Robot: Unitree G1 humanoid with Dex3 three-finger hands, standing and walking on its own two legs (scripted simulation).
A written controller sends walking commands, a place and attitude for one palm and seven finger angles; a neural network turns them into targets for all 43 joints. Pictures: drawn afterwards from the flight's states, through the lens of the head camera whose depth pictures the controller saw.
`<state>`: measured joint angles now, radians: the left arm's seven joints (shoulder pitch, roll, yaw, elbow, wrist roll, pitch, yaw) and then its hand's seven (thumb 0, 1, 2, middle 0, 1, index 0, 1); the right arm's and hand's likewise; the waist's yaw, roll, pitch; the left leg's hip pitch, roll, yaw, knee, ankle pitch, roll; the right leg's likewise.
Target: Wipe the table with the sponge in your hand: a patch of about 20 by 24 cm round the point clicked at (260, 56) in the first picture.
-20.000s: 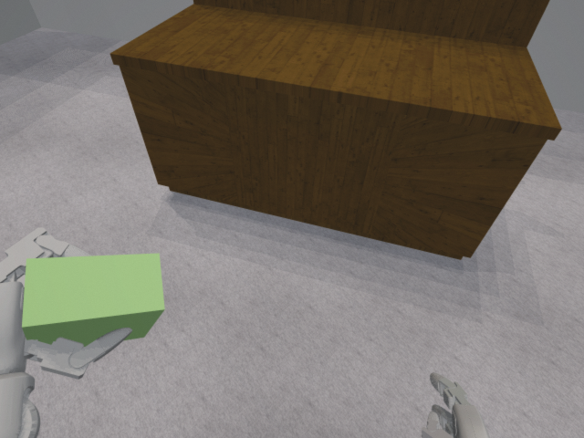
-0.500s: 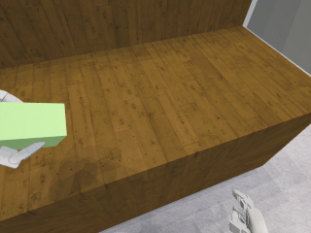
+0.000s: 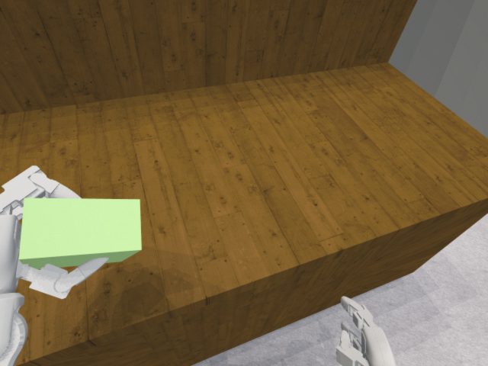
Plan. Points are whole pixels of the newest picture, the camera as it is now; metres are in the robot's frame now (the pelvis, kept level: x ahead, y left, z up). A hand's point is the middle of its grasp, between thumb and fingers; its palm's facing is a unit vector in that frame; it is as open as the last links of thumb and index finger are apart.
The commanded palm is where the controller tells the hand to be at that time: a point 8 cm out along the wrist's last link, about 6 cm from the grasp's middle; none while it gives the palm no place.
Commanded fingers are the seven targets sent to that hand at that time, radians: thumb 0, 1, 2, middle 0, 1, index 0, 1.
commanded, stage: come to a stop and stand still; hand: left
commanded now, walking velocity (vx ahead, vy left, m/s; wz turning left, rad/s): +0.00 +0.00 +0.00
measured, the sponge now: (97, 235) +0.23 +0.22 +0.14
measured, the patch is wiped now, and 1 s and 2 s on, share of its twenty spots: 0.00 0.00 0.00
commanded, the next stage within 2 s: look again from close up in 0.26 s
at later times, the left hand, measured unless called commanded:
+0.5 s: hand (65, 232) +0.22 +0.25 +0.16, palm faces +0.36 -0.85 -0.39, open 9.8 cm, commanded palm +0.17 +0.28 +0.17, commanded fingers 0.00 0.10 1.30 -1.20 -1.60 -1.20 -1.60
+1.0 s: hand (86, 231) +0.23 +0.22 +0.15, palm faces +0.35 -0.86 -0.37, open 9.8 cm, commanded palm +0.17 +0.26 +0.17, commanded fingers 0.00 0.10 1.30 -1.20 -1.60 -1.20 -1.60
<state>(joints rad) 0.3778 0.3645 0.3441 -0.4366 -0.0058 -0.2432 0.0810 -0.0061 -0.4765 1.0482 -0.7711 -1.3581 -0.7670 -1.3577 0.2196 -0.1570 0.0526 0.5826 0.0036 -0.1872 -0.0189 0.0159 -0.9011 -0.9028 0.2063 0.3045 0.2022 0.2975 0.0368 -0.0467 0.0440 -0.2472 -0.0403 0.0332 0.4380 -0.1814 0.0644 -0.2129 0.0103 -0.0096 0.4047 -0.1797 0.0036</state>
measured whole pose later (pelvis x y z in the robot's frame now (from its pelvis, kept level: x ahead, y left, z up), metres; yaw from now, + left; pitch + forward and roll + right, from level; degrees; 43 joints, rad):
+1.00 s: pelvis +0.01 -0.02 +0.00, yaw +0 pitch +0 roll -1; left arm 0.42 0.37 0.35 -0.44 -0.04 -0.20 0.08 -0.01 -0.48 1.05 -0.77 -1.36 -0.77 -1.36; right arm 0.21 -0.18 0.03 0.57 0.01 -0.13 -0.03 0.02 -0.90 -0.90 0.21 0.30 0.20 0.30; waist 0.02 -0.03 0.04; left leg -0.25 -0.01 0.02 0.43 -0.18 0.03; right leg -0.21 0.04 -0.02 0.37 -0.17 -0.03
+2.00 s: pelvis +0.01 -0.08 -0.01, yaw -1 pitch +1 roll -1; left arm 0.48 0.40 0.37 -0.52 -0.09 -0.14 0.06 -0.01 -0.48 1.05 -0.77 -1.36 -0.77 -1.36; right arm 0.21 -0.20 0.00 0.56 0.02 -0.08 -0.04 0.01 -0.90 -0.90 0.21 0.30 0.20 0.30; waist 0.01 -0.01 0.03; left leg -0.30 0.08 -0.01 0.53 -0.25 -0.04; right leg -0.25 0.13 -0.05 0.44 -0.21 -0.11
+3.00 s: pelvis +0.01 -0.08 -0.01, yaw -1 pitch +1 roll -1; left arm 0.48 0.41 0.37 -0.52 -0.09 -0.12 0.06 -0.01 -0.48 1.05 -0.77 -1.36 -0.77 -1.36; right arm 0.21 -0.20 0.00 0.56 0.02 -0.08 -0.04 0.01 -0.90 -0.90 0.21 0.30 0.20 0.30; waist 0.00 0.00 0.03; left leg -0.30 0.08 -0.01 0.54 -0.25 -0.04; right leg -0.24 0.13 -0.05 0.44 -0.21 -0.11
